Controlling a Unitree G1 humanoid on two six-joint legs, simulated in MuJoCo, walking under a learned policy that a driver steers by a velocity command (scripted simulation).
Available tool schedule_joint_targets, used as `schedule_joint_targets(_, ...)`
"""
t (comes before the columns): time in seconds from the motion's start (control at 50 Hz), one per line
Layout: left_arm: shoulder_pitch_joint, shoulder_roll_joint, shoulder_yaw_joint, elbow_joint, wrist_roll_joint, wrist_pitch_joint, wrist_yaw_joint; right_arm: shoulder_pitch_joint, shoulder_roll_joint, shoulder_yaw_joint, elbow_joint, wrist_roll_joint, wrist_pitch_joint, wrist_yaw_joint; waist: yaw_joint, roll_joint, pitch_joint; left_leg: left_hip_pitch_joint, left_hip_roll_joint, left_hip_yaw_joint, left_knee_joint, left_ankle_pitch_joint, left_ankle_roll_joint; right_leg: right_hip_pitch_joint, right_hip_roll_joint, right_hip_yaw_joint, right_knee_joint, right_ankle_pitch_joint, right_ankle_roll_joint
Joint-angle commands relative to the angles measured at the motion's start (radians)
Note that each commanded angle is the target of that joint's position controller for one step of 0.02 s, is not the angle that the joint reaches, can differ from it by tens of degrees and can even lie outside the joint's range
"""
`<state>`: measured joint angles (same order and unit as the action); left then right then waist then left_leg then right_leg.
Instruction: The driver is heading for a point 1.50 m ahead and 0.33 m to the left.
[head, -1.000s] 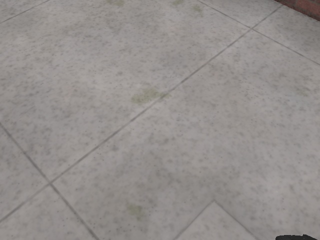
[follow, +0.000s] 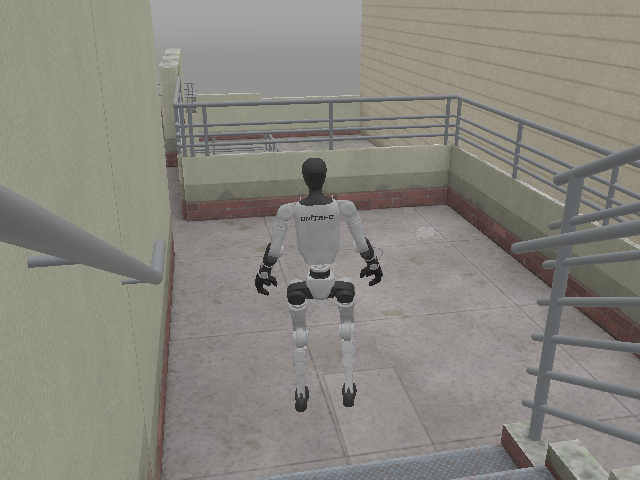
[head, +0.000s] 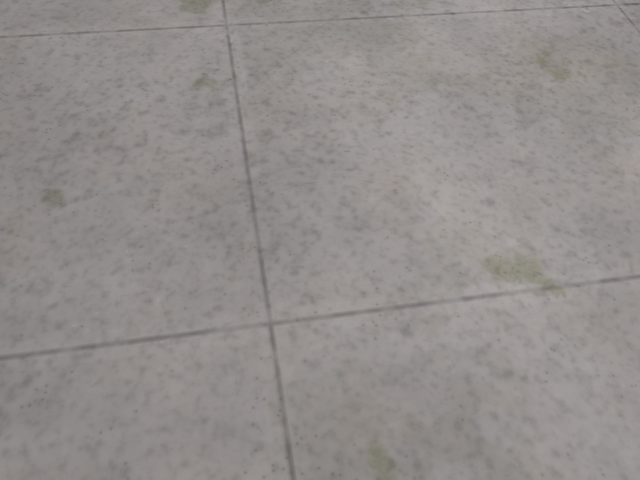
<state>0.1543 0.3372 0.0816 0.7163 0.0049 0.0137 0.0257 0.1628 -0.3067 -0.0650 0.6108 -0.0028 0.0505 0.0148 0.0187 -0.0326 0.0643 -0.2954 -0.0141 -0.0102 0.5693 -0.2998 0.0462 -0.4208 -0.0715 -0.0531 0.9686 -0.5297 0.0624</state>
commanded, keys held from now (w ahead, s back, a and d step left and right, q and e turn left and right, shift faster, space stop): q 0.52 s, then no key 0.48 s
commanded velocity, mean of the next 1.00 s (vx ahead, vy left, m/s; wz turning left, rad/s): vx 0.00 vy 0.00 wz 0.43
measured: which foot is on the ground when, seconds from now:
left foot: down 0.00-0.46, up 0.48-0.82, down 0.84-1.00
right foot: up 0.00-0.44, down 0.46-1.00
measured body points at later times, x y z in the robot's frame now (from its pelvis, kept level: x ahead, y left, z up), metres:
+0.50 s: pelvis +0.01 -0.02 +0.00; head +0.05 -0.01 +0.45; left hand +0.09 +0.30 -0.08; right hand +0.25 -0.25 -0.09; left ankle +0.00 +0.10 -0.72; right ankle +0.05 -0.13 -0.74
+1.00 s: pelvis -0.01 +0.02 +0.00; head +0.00 +0.04 +0.45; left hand -0.02 +0.31 -0.12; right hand +0.24 -0.15 -0.09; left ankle -0.07 +0.11 -0.73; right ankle +0.05 -0.13 -0.73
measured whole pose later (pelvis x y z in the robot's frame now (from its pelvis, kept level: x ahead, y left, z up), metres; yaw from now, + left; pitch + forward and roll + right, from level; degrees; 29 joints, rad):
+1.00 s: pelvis -0.01 +0.02 +0.00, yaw +24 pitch -1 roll +0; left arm 0.20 0.29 0.02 0.80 0.01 0.00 0.01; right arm 0.19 -0.24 -0.02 0.69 -0.02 0.03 -0.01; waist 0.03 -0.03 0.04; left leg -0.19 -0.03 -0.05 0.50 -0.30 0.02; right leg -0.19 -0.06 0.00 0.48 -0.27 0.06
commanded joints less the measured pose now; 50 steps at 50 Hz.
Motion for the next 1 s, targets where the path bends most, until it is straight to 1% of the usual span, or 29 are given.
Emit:
schedule_joint_targets(0.02, -0.060, 0.104, 0.029, -0.089, -0.001, -0.011, 0.022, -0.002, -0.174, -0.051, -0.057, 0.013, -0.044, -0.015, -0.032, 0.145, -0.117, 0.221, 0.265, -0.325, -0.226, 0.477, 0.202, -0.259, 0.016, 0.120, 0.189, 0.047, -0.004)
schedule_joint_targets(0.04, -0.041, 0.109, 0.032, -0.083, 0.007, -0.010, 0.026, -0.027, -0.160, -0.042, -0.060, 0.022, -0.041, -0.021, -0.015, 0.156, -0.118, 0.192, 0.242, -0.304, -0.226, 0.505, 0.190, -0.228, 0.025, 0.120, 0.188, 0.101, 0.002)
schedule_joint_targets(0.08, -0.014, 0.095, 0.031, -0.073, 0.003, -0.015, 0.019, -0.020, -0.154, -0.036, -0.060, 0.013, -0.037, -0.030, -0.005, 0.164, -0.152, 0.189, 0.219, -0.294, -0.227, 0.530, 0.193, -0.185, 0.051, 0.118, 0.192, 0.167, 0.014)
schedule_joint_targets(0.12, -0.020, 0.078, 0.025, -0.072, -0.003, -0.017, 0.017, -0.002, -0.159, -0.036, -0.054, 0.012, -0.036, -0.037, -0.012, 0.156, -0.156, 0.205, 0.207, -0.303, -0.227, 0.509, 0.194, -0.182, 0.062, 0.122, 0.125, 0.192, 0.021)
schedule_joint_targets(0.18, -0.057, 0.065, 0.018, -0.082, -0.005, -0.018, 0.016, 0.020, -0.177, -0.041, -0.045, 0.015, -0.031, -0.047, -0.031, 0.163, -0.143, 0.220, 0.200, -0.352, -0.223, 0.422, 0.190, -0.178, 0.074, 0.139, -0.015, 0.202, 0.032)
schedule_joint_targets(0.26, -0.079, 0.062, 0.015, -0.085, -0.010, -0.025, 0.007, 0.015, -0.191, -0.046, -0.047, 0.012, -0.024, -0.049, -0.042, 0.180, -0.125, 0.165, 0.184, -0.424, -0.219, 0.307, 0.188, -0.100, 0.093, 0.157, -0.153, 0.186, 0.031)
schedule_joint_targets(0.32, -0.080, 0.064, 0.016, -0.086, -0.015, -0.036, -0.002, 0.008, -0.194, -0.048, -0.048, 0.013, -0.018, -0.044, -0.045, 0.187, -0.132, 0.149, 0.177, -0.483, -0.199, 0.342, 0.188, -0.035, 0.111, 0.164, -0.229, 0.159, 0.021)
schedule_joint_targets(0.4, -0.050, 0.065, 0.018, -0.080, -0.023, -0.051, -0.018, -0.011, -0.190, -0.049, -0.051, 0.024, -0.009, -0.041, -0.032, 0.195, -0.156, 0.178, 0.158, -0.555, -0.155, 0.458, 0.169, 0.060, 0.126, 0.165, -0.388, 0.169, -0.002)
schedule_joint_targets(0.44, 0.011, 0.065, 0.024, -0.055, -0.020, -0.057, -0.022, -0.043, -0.176, -0.046, -0.058, 0.040, -0.002, -0.047, 0.012, 0.180, -0.161, 0.133, 0.106, -0.541, -0.110, 0.407, 0.118, 0.199, 0.115, 0.140, -0.610, 0.352, -0.024)
schedule_joint_targets(0.46, 0.029, 0.103, 0.034, -0.050, -0.011, -0.054, -0.018, -0.020, -0.145, -0.037, -0.059, 0.037, -0.002, -0.050, 0.001, 0.121, -0.180, 0.046, 0.057, -0.494, -0.042, 0.240, 0.068, 0.321, 0.015, 0.198, -0.645, 0.462, -0.059)
schedule_joint_targets(0.48, -0.008, 0.166, 0.042, -0.072, 0.005, -0.042, -0.010, 0.071, -0.088, -0.022, -0.049, 0.018, -0.005, -0.045, -0.068, -0.134, -0.188, -0.092, -0.082, -0.322, 0.170, -0.165, 0.002, 0.411, -0.196, 0.388, -0.634, 0.721, -0.157)
schedule_joint_targets(0.5, -0.004, 0.170, 0.042, -0.073, 0.039, -0.041, -0.018, 0.059, -0.168, -0.050, -0.059, 0.027, -0.013, -0.049, -0.043, -0.224, -0.139, -0.237, -0.151, -0.210, 0.364, -0.382, -0.052, 0.340, -0.324, 0.546, -0.658, 0.820, -0.318)
schedule_joint_targets(0.52, -0.036, 0.125, 0.027, -0.087, 0.031, -0.043, -0.020, 0.082, -0.233, -0.074, -0.033, 0.023, -0.010, -0.053, -0.053, -0.123, -0.125, -0.248, -0.080, -0.202, 0.527, -0.326, -0.087, 0.312, -0.329, 0.490, -0.655, 0.789, -0.340)
schedule_joint_targets(0.54, -0.067, 0.081, 0.014, -0.091, 0.018, -0.042, -0.017, 0.081, -0.230, -0.079, -0.014, 0.025, -0.002, -0.056, -0.059, -0.085, -0.108, -0.249, -0.070, -0.191, 0.584, -0.257, -0.104, 0.291, -0.256, 0.400, -0.643, 0.733, -0.303)
schedule_joint_targets(0.56, -0.080, 0.062, 0.005, -0.093, 0.004, -0.041, -0.014, 0.095, -0.195, -0.074, 0.008, 0.023, 0.012, -0.062, -0.057, -0.074, -0.095, -0.255, -0.072, -0.186, 0.631, -0.207, -0.125, 0.289, -0.200, 0.333, -0.635, 0.686, -0.274)
schedule_joint_targets(0.58, -0.079, 0.057, -0.001, -0.088, -0.007, -0.041, -0.011, 0.097, -0.167, -0.067, 0.009, 0.020, 0.020, -0.062, -0.051, -0.082, -0.081, -0.268, -0.076, -0.182, 0.673, -0.173, -0.141, 0.288, -0.187, 0.307, -0.632, 0.701, -0.276)
schedule_joint_targets(0.6, -0.067, 0.058, -0.006, -0.081, -0.006, -0.037, -0.008, 0.088, -0.141, -0.059, 0.005, 0.023, 0.021, -0.060, -0.045, -0.091, -0.077, -0.256, -0.080, -0.162, 0.671, -0.156, -0.150, 0.279, -0.165, 0.269, -0.635, 0.718, -0.279)
schedule_joint_targets(0.66, -0.018, 0.069, -0.004, -0.062, 0.003, -0.031, 0.000, 0.021, -0.099, -0.039, -0.023, 0.025, 0.007, -0.057, -0.003, -0.120, -0.091, -0.254, -0.058, -0.131, 0.499, -0.141, -0.161, 0.370, -0.157, 0.240, -0.630, 0.718, -0.294)
schedule_joint_targets(0.72, -0.029, 0.093, 0.000, -0.053, -0.004, -0.025, -0.007, 0.009, -0.063, -0.018, -0.030, 0.012, 0.003, -0.049, 0.003, -0.143, -0.117, -0.118, -0.003, -0.076, 0.268, -0.164, -0.158, 0.360, -0.164, 0.216, -0.616, 0.726, -0.294)
schedule_joint_targets(0.78, -0.005, 0.123, 0.005, -0.032, -0.019, -0.016, -0.016, 0.024, -0.075, -0.016, -0.019, 0.017, 0.000, -0.040, 0.010, -0.163, -0.111, 0.006, -0.008, -0.003, 0.056, -0.098, -0.141, 0.319, -0.163, 0.218, -0.594, 0.747, -0.292)
schedule_joint_targets(0.82, 0.001, 0.107, -0.005, -0.014, -0.035, -0.015, -0.018, 0.086, -0.071, -0.016, 0.015, 0.012, -0.004, -0.034, -0.030, -0.134, -0.100, 0.144, -0.021, 0.021, -0.223, 0.133, -0.096, 0.268, -0.139, 0.198, -0.553, 0.722, -0.245)
schedule_joint_targets(0.84, 0.047, 0.087, -0.014, 0.003, -0.030, -0.026, -0.020, 0.088, -0.106, -0.020, 0.011, 0.007, -0.005, -0.037, -0.024, -0.089, -0.115, 0.252, 0.020, -0.042, -0.260, 0.255, -0.064, 0.202, -0.121, 0.186, -0.538, 0.643, -0.182)
schedule_joint_targets(0.86, 0.070, 0.041, -0.032, -0.007, 0.010, -0.041, -0.029, 0.109, -0.181, -0.032, 0.000, -0.001, -0.004, -0.047, 0.006, 0.094, -0.182, 0.374, 0.177, -0.211, -0.203, 0.554, -0.010, 0.119, -0.047, 0.111, -0.425, 0.452, -0.099)
schedule_joint_targets(0.88, 0.069, -0.001, -0.045, -0.013, 0.017, -0.046, -0.029, 0.036, -0.153, -0.019, 0.002, -0.015, -0.007, -0.043, 0.038, 0.234, -0.172, 0.226, 0.250, -0.256, -0.181, 0.521, 0.102, 0.153, 0.012, 0.053, -0.469, 0.199, -0.038)
schedule_joint_targets(0.9, 0.021, 0.040, -0.039, -0.005, 0.019, -0.041, -0.023, -0.015, -0.088, -0.003, -0.016, -0.017, -0.018, -0.032, 0.013, 0.169, -0.140, 0.165, 0.210, -0.239, -0.198, 0.369, 0.116, 0.207, 0.011, 0.055, -0.479, 0.232, -0.011)
schedule_joint_targets(0.92, -0.002, 0.047, -0.037, -0.003, 0.017, -0.038, -0.022, -0.014, -0.065, 0.004, -0.002, -0.023, -0.028, -0.027, 0.006, 0.159, -0.127, 0.158, 0.164, -0.209, -0.200, 0.260, 0.077, 0.212, 0.014, 0.053, -0.495, 0.308, -0.007)
schedule_joint_targets(0.94, -0.005, 0.054, -0.035, 0.008, 0.012, -0.032, -0.018, -0.001, -0.082, 0.001, 0.004, -0.024, -0.034, -0.025, -0.007, 0.158, -0.105, 0.138, 0.131, -0.189, -0.203, 0.215, 0.050, 0.218, 0.017, 0.049, -0.492, 0.344, -0.004)
schedule_joint_targets(0.96, 0.005, 0.066, -0.032, 0.013, 0.011, -0.025, -0.014, 0.002, -0.089, 0.002, 0.009, -0.020, -0.042, -0.023, -0.008, 0.158, -0.077, 0.118, 0.127, -0.191, -0.208, 0.215, 0.038, 0.215, 0.014, 0.055, -0.498, 0.365, -0.001)
schedule_joint_targets(1.0, 0.021, 0.061, -0.034, 0.028, 0.006, -0.024, -0.012, 0.019, -0.076, 0.010, 0.023, -0.016, -0.049, -0.025, -0.003, 0.144, -0.061, 0.103, 0.114, -0.179, -0.200, 0.233, 0.026, 0.230, 0.009, 0.060, -0.513, 0.388, -0.001)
